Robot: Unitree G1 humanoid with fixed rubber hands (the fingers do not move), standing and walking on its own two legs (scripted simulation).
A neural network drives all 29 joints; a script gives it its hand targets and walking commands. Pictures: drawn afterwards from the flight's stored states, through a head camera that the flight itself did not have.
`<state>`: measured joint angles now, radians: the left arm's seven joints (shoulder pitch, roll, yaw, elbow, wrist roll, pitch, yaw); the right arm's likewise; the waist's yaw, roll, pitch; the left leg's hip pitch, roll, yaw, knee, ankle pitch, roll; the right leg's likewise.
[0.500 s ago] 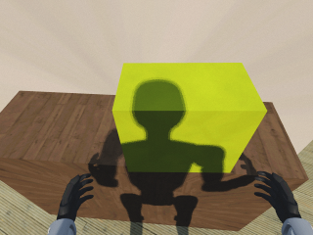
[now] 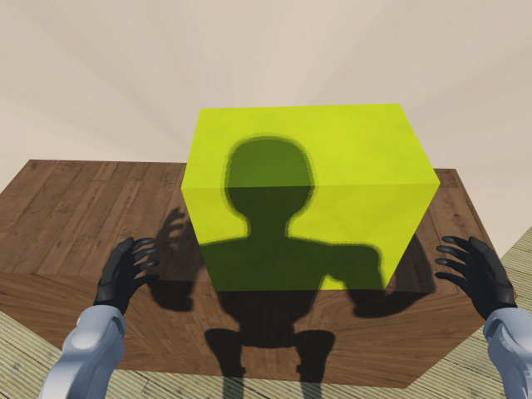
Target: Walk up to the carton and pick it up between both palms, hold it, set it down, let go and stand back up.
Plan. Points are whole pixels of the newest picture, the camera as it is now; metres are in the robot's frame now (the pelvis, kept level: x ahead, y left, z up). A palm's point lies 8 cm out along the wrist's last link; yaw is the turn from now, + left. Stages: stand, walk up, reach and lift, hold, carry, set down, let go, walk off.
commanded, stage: reach and lift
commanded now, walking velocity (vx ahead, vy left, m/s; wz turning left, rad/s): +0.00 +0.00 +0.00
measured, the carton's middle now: (299, 204) +0.41 -0.06 +0.06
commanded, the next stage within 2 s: none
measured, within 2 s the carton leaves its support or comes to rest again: neither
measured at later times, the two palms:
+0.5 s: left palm (108, 233) +0.31 +0.22 +0.12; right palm (488, 236) +0.29 -0.30 +0.11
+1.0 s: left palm (111, 175) +0.38 +0.21 +0.17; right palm (501, 182) +0.34 -0.32 +0.16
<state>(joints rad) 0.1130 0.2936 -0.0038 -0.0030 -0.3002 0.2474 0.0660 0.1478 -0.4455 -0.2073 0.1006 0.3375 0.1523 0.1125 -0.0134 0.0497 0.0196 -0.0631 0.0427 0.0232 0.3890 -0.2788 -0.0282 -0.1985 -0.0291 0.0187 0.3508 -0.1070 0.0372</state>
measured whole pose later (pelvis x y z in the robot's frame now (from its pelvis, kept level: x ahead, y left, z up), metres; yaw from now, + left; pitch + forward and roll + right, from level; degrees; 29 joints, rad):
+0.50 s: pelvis +0.01 -0.01 +0.00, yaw +0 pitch +0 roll -1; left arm -0.11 0.37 0.16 -0.17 -0.31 0.58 0.03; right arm -0.11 -0.53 -0.17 0.06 0.45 0.34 0.07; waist -0.05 0.03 0.04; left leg -0.11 0.06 0.01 0.38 -0.28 -0.04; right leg -0.24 -0.01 0.02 0.32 -0.09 0.03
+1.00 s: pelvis -0.01 -0.02 +0.00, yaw +0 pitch +3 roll +0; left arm -0.52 0.47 0.18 0.06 -0.33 0.75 0.06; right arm -0.49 -0.59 -0.11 0.30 0.51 0.45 0.05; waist -0.08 -0.01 0.00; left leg -0.19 0.06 0.00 0.40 -0.26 -0.05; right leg -0.32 0.00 0.03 0.34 -0.08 0.02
